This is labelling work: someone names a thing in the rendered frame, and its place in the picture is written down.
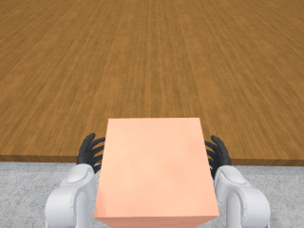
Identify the robot left hand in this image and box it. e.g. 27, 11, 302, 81
76, 132, 105, 174

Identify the carton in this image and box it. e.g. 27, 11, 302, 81
93, 118, 219, 228

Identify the robot left forearm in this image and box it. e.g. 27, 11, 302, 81
45, 163, 98, 228

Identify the robot right hand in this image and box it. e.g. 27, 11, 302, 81
204, 135, 232, 180

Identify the robot right forearm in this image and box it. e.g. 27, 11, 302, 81
214, 165, 271, 228

